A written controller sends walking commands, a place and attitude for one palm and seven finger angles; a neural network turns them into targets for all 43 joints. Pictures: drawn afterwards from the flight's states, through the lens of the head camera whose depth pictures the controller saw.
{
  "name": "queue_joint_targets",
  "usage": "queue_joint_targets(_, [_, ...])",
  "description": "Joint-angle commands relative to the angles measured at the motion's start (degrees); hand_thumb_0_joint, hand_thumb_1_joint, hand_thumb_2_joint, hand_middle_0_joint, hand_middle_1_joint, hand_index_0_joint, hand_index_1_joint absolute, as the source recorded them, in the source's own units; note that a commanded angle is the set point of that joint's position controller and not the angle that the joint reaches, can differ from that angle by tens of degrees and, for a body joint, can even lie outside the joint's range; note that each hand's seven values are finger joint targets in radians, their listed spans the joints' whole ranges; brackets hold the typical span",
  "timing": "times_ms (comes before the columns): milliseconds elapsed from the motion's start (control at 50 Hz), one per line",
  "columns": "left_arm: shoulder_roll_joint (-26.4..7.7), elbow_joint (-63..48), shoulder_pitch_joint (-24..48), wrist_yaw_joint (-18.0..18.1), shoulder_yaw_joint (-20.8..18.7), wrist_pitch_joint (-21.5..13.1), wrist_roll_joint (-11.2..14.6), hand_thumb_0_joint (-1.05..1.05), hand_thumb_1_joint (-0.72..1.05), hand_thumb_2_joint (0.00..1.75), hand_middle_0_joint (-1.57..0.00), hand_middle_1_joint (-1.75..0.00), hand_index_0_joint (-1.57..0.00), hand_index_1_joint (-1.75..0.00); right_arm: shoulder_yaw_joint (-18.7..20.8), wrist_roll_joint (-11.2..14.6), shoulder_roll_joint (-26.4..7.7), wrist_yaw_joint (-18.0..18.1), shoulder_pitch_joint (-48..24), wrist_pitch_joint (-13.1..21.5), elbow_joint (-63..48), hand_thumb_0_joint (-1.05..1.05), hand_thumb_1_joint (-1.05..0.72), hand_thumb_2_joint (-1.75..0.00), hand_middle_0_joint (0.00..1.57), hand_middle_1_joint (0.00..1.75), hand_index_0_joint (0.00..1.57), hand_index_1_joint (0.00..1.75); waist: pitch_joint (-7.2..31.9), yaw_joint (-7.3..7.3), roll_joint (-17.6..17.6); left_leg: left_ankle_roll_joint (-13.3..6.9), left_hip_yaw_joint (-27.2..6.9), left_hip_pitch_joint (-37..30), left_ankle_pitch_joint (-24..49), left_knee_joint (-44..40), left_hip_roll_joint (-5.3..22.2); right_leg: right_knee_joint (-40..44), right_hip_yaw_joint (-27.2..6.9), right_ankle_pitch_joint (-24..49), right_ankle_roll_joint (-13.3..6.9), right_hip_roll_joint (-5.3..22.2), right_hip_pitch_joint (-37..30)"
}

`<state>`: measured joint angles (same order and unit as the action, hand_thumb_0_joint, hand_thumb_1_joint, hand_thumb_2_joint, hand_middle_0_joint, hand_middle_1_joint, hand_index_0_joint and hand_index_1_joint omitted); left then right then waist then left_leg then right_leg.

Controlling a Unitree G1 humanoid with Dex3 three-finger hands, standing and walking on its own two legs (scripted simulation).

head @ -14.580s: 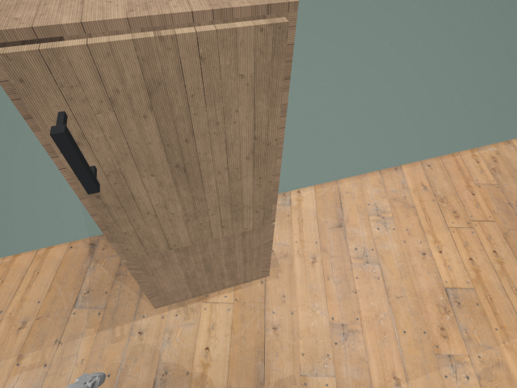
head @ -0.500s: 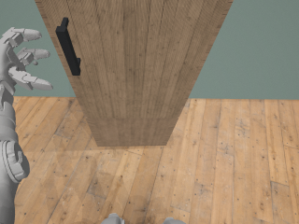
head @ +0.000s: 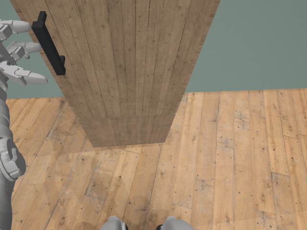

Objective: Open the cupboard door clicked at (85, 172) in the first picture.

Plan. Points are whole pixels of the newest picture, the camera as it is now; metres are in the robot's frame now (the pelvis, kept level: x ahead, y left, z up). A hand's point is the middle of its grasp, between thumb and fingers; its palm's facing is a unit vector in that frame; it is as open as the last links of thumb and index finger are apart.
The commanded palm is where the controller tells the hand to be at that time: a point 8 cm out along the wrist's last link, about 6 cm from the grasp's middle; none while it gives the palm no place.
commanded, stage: slide the fingers in behind the handle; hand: left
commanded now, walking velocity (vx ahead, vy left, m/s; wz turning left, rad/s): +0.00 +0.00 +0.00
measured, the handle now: (52, 45) +0.55 +0.21 +0.12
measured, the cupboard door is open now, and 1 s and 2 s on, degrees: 0 0 0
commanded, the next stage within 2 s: close the thumb around the handle in 1.50 s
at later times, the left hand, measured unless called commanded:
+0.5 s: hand (39, 60) +0.50 +0.23 +0.12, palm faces +0.00 -1.00 +0.01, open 14.0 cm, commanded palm +0.48 +0.27 +0.12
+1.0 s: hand (54, 60) +0.50 +0.19 +0.12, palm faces +0.01 -1.00 +0.00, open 13.9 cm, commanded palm +0.48 +0.24 +0.12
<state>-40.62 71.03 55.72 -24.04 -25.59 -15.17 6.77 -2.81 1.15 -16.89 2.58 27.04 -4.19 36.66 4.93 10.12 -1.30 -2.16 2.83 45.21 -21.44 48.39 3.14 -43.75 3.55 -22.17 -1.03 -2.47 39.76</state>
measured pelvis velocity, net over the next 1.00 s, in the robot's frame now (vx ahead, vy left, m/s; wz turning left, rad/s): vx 0.00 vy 0.00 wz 0.01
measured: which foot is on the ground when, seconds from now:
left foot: down 0.00-1.00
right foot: down 0.00-1.00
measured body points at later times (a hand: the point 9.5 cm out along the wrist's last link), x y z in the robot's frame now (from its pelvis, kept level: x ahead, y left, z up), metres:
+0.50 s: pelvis +0.01 +0.00 +0.00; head +0.10 +0.02 +0.44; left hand +0.49 +0.28 +0.13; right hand +0.03 -0.28 -0.11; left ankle +0.01 +0.09 -0.70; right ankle -0.02 -0.11 -0.70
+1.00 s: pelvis +0.00 +0.00 +0.00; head +0.09 +0.01 +0.44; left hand +0.49 +0.25 +0.13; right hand +0.00 -0.27 -0.11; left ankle +0.01 +0.09 -0.70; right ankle -0.02 -0.11 -0.70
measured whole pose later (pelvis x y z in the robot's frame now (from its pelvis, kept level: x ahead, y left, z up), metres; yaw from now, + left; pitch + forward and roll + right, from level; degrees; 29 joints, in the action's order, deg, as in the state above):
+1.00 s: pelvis +0.00 +0.00 +0.00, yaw +1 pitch +16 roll -2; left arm -29.8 67.0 53.4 -15.4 -20.9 -17.0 6.8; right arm -1.8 0.9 -15.7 0.6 24.5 -2.6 36.9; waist 5.3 8.9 -1.6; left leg -1.9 2.7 42.8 -21.5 48.1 2.7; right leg -44.4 3.6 -22.9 -1.3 -2.1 37.7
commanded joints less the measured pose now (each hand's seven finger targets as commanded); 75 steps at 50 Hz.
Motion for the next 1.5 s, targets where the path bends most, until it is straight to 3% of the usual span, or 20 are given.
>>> queue_joint_targets(0, [-14.25, -13.31, 22.27, 0.53, -2.05, -3.64, 1.95, 0.0, -0.5, 0.3, -0.3, -1.2, -0.3, -1.2, 4.22, -0.26, -10.96, 0.73, 7.34, 1.0, -3.73, 0.0, -0.9, -0.9, 0.2, 0.3, 0.2, 0.3, 24.44, -1.21, -7.48, -0.23, -6.07, -26.18, 24.43, -3.5, -0.88, 4.48, -1.5, 19.74, -0.06, -1.65, -3.77])
queue_joint_targets(80, [-11.91, -13.84, 23.4, 1.67, 0.05, -3.37, 1.28, 0.0, -0.5, 0.3, -0.3, -1.2, -0.3, -1.2, 4.45, -0.04, -10.64, 0.47, 6.96, 1.03, -3.34, 0.0, -0.9, -0.9, 0.2, 0.3, 0.2, 0.3, 21.84, -0.23, -8.06, -0.38, -5.67, -25.2, 21.03, -3.84, -1.02, 5.32, -1.84, 17.89, 0.23, -1.47, -2.53])
queue_joint_targets(120, [-13.08, -14.39, 23.99, 2.21, -0.95, -3.87, 1.04, 0.0, -0.5, 0.3, -0.3, -1.2, -0.3, -1.2, 4.59, -0.11, -10.72, 0.62, 7.06, 1.09, -3.06, 0.0, -0.9, -0.9, 0.2, 0.3, 0.2, 0.3, 23.21, -0.45, -7.89, -0.43, -5.73, -25.68, 22.08, -3.64, -1.13, 5.03, -2.02, 18.94, 0.14, -1.43, -3.5])
queue_joint_targets(180, [-10.6, -13.51, 25.9, 2.41, 1.7, -3.52, 0.68, 0.0, -0.5, 0.3, -0.3, -1.2, -0.3, -1.2, 4.38, 0.0, -10.5, 0.6, 6.57, 1.34, -2.8, 0.0, -0.9, -0.9, 0.2, 0.3, 0.2, 0.3, 21.46, 0.82, -7.7, -0.44, -5.82, -24.99, 20.02, -3.67, -1.1, 5.28, -2.09, 17.57, 0.32, -1.21, -2.09])
queue_joint_targets(240, [-10.56, -13.6, 24.08, 2.46, 0.74, -3.89, 1.0, 0.0, -0.5, 0.3, -0.3, -1.2, -0.3, -1.2, 4.46, -0.13, -10.45, 0.45, 6.58, 1.68, -2.8, 0.0, -0.9, -0.9, 0.2, 0.3, 0.2, 0.3, 24.68, -0.08, -8.62, -0.3, -5.76, -27.04, 22.84, -3.06, -1.18, 4.7, -2.09, 19.64, 0.11, -1.23, -3.01])
queue_joint_targets(280, [-8.47, -13.22, 25.83, 2.18, 2.74, -3.47, 1.29, 0.0, -0.5, 0.3, -0.3, -1.2, -0.3, -1.2, 4.31, -0.01, -10.27, 0.37, 6.18, 1.79, -2.67, 0.0, -0.9, -0.9, 0.2, 0.3, 0.2, 0.3, 23.1, 0.89, -7.36, -0.5, -5.53, -25.77, 21.93, -3.09, -1.31, 4.98, -2.26, 20.01, 0.38, -1.2, -3.16])
queue_joint_targets(340, [-10.27, -15.1, 25.38, 2.01, 0.72, -4.24, 1.75, 0.0, -0.5, 0.3, -0.3, -1.2, -0.3, -1.2, 4.47, -0.07, -10.37, 0.33, 6.05, 1.9, -2.84, 0.0, -0.9, -0.9, 0.2, 0.3, 0.2, 0.3, 26.05, -0.29, -7.39, -0.35, -5.77, -27.15, 24.79, -2.71, -1.38, 4.17, -2.21, 22.59, 0.14, -1.2, -5.11])
queue_joint_targets(360, [-7.34, -15.55, 24.98, 1.94, 2.9, -4.21, 1.82, 0.0, -0.5, 0.3, -0.3, -1.2, -0.3, -1.2, 4.44, 0.04, -10.02, 0.25, 5.38, 1.97, -3.14, 0.0, -0.9, -0.9, 0.2, 0.3, 0.2, 0.3, 25.87, 0.06, -9.06, -0.31, -5.52, -28.04, 24.84, -2.66, -1.44, 4.33, -2.24, 22.25, 0.12, -1.13, -3.86])
queue_joint_targets(480, [-7.38, -14.17, 25.43, 3.88, 2.13, -3.48, 1.92, 0.0, -0.5, 0.3, -0.3, -1.2, -0.3, -1.2, 4.25, 0.05, -9.94, 0.07, 4.85, 1.93, -3.3, 0.0, -0.9, -0.9, 0.2, 0.3, 0.2, 0.3, 23.01, 0.22, -6.33, -0.41, -5.69, -25.3, 23.46, -2.96, -1.49, 4.19, -2.06, 21.66, 0.27, -1.03, -4.18])
queue_joint_targets(540, [-8.66, -16.55, 26.4, 5.56, 0.64, -4.41, 1.09, 0.0, -0.5, 0.3, -0.3, -1.2, -0.3, -1.2, 4.4, -0.24, -9.68, -0.24, 5.05, 2.18, -3.38, 0.0, -0.9, -0.9, 0.2, 0.3, 0.2, 0.3, 26.03, -0.67, -8.21, -0.2, -5.9, -27.25, 25.96, -2.41, -1.51, 3.4, -2.11, 23.04, 0.18, -1.05, -4.78])
queue_joint_targets(600, [-4.47, -18.35, 24.4, 6.11, 2.91, -5.38, 1.21, 0.0, -0.5, 0.3, -0.3, -1.2, -0.3, -1.2, 4.5, -0.41, -9.19, -0.66, 4.82, 2.39, -3.85, 0.0, -0.9, -0.9, 0.2, 0.3, 0.2, 0.3, 26.89, -0.75, -7.84, -0.14, -5.93, -28.71, 28.11, -2.16, -1.42, 3.19, -1.79, 23.63, 0.08, -1.28, -4.58])
queue_joint_targets(700, [-5.2, -15.43, 24.09, 6.1, 1.69, -4.23, 2.17, 0.0, -0.5, 0.3, -0.3, -1.2, -0.3, -1.2, 4.51, -0.12, -9.66, -0.53, 4.81, 2.08, -3.3, 0.0, -0.9, -0.9, 0.2, 0.3, 0.2, 0.3, 23.39, -0.45, -4.57, -0.41, -5.43, -25.24, 23.57, -3.21, -1.56, 4.06, -1.87, 22.47, 0.11, -1.26, -6.11])
queue_joint_targets(820, [-5.7, -17.37, 25.3, 8.06, 1.62, -5.14, 0.62, 0.0, -0.5, 0.3, -0.3, -1.2, -0.3, -1.2, 4.54, -0.34, -9.21, -0.65, 5.0, 2.5, -3.45, 0.0, -0.9, -0.9, 0.2, 0.3, 0.2, 0.3, 24.67, -0.91, -6.89, -0.12, -5.72, -26.22, 23.49, -3.47, -1.45, 3.78, -2.04, 21.24, 0.11, -1.07, -5.08])
queue_joint_targets(900, [-1.93, -17.54, 25.55, 8.77, 3.72, -6.28, 0.99, 0.0, -0.5, 0.3, -0.3, -1.2, -0.3, -1.2, 4.65, -0.51, -9.0, -1.0, 5.15, 2.92, -3.28, 0.0, -0.9, -0.9, 0.2, 0.3, 0.2, 0.3, 24.36, -0.26, -5.87, -0.12, -5.83, -26.62, 22.56, -3.33, -1.49, 3.78, -1.8, 19.98, -0.01, -1.34, -4.45])
queue_joint_targets(1000, [-2.87, -17.04, 25.83, 9.35, 2.72, -5.87, 0.86, 0.0, -0.5, 0.3, -0.3, -1.2, -0.3, -1.2, 4.81, -0.43, -9.3, -0.91, 5.38, 3.02, -2.88, 0.0, -0.9, -0.9, 0.2, 0.3, 0.2, 0.3, 25.16, -0.76, -5.75, -0.18, -5.76, -26.14, 21.74, -3.7, -1.69, 3.88, -1.96, 19.91, -0.07, -1.19, -5.44])
queue_joint_targets(1020, [-0.61, -16.68, 25.58, 9.43, 4.34, -5.53, 0.74, 0.0, -0.5, 0.3, -0.3, -1.2, -0.3, -1.2, 4.83, -0.36, -8.9, -1.1, 4.94, 3.14, -2.86, 0.0, -0.9, -0.9, 0.2, 0.3, 0.2, 0.3, 25.07, -0.5, -6.52, -0.09, -5.46, -26.65, 21.27, -3.76, -1.69, 4.08, -1.95, 19.66, 0.1, -1.18, -4.75])
queue_joint_targets(1100, [-1.89, -14.36, 26.65, 11.05, 3.4, -4.91, 0.06, 0.0, -0.5, 0.3, -0.3, -1.2, -0.3, -1.2, 4.55, -0.48, -9.05, -0.93, 5.28, 3.2, -2.76, 0.0, -0.9, -0.9, 0.2, 0.3, 0.2, 0.3, 20.5, -0.04, -3.8, -0.49, -5.3, -22.75, 17.58, -4.16, -1.88, 4.56, -2.04, 17.41, 0.18, -1.07, -4.31])
queue_joint_targets(1180, [-8.12, -14.79, 26.7, 11.55, -0.24, -5.36, -0.94, 0.0, -0.5, 0.3, -0.3, -1.2, -0.3, -1.2, 4.44, -0.41, -9.36, -0.65, 5.34, 3.24, -3.49, 0.0, -0.9, -0.9, 0.2, 0.3, 0.2, 0.3, 23.71, -1.0, -4.21, -0.58, -4.43, -20.62, 17.4, -4.17, -2.21, 4.35, -3.33, 19.6, 0.46, -0.71, -8.38])
queue_joint_targets(1420, [-3.55, -16.42, 26.14, 8.09, 2.95, -6.08, 1.08, 0.0, -0.5, 0.3, -0.3, -1.2, -0.3, -1.2, 4.71, -0.19, -9.3, -0.45, 5.16, 3.34, -3.28, 0.0, -0.9, -0.9, 0.2, 0.3, 0.2, 0.3, 25.23, -0.36, -5.4, -0.54, -4.56, -24.23, 19.79, -3.67, -1.98, 4.59, -2.91, 21.51, 0.34, -1.04, -7.36])
queue_joint_targets(1480, [-2.71, -14.8, 25.09, 7.87, 3.56, -5.11, 1.41, 0.0, -0.5, 0.3, -0.3, -1.2, -0.3, -1.2, 4.6, -0.13, -9.35, -0.46, 5.08, 3.2, -2.94, 0.0, -0.9, -0.9, 0.2, 0.3, 0.2, 0.3, 22.72, -0.04, -4.25, -0.57, -4.57, -22.63, 18.09, -4.07, -2.0, 5.02, -2.75, 19.99, 0.4, -1.0, -6.78])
